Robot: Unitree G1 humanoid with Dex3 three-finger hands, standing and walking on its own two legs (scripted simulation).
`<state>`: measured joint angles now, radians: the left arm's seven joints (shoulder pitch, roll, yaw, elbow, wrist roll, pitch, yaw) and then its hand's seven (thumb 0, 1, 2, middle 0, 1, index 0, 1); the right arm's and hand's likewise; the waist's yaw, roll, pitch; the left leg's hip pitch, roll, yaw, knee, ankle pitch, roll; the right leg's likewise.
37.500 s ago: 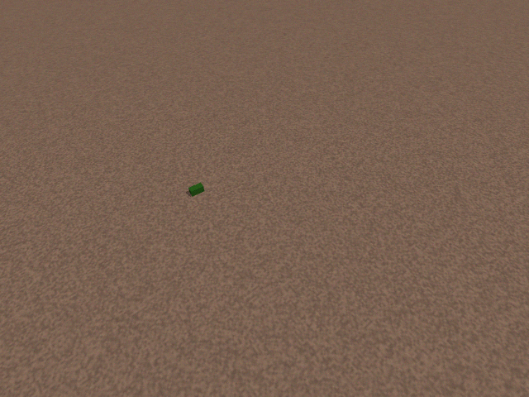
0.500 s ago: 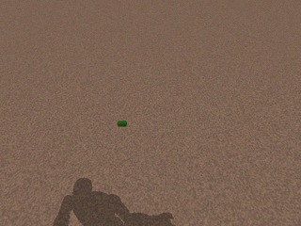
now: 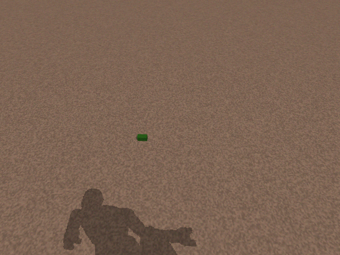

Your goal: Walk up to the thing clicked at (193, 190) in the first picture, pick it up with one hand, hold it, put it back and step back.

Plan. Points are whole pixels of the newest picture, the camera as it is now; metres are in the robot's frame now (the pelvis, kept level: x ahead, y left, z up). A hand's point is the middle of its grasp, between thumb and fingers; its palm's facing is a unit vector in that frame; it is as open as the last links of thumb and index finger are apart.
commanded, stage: step back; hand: left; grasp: from above
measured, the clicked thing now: (142, 137) +1.03 +0.23 -0.75
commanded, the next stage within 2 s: stand in 0.14 s
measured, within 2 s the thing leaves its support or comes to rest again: neither
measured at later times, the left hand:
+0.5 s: hand out of the picture +0.09 +0.24 -0.14, palm faces -0.03 -0.94 -0.33, open 7.3 cm
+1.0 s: hand out of the picture +0.04 +0.24 -0.14, palm faces -0.03 -0.94 -0.34, open 7.4 cm
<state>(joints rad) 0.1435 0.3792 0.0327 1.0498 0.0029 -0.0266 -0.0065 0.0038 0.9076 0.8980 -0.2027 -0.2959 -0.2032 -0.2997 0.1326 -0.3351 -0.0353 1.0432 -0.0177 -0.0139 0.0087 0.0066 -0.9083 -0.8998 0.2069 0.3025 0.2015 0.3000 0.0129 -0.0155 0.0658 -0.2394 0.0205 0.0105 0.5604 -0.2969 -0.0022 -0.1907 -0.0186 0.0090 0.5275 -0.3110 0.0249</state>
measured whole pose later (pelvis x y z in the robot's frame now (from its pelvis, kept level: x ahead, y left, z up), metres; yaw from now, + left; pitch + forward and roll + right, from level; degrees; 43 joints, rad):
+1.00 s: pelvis -0.02 -0.01 +0.01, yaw +0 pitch -2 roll +0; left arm 0.13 0.35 0.00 1.15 0.01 -0.01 -0.02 0.00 0.91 0.90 -0.20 -0.30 -0.20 -0.30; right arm 0.12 -0.35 -0.01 1.16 -0.01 -0.01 0.02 0.01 -0.91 -0.90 0.21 0.30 0.20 0.30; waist 0.00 0.01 0.04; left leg -0.16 0.03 0.01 0.32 -0.14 -0.02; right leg -0.13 -0.01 0.00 0.33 -0.18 0.01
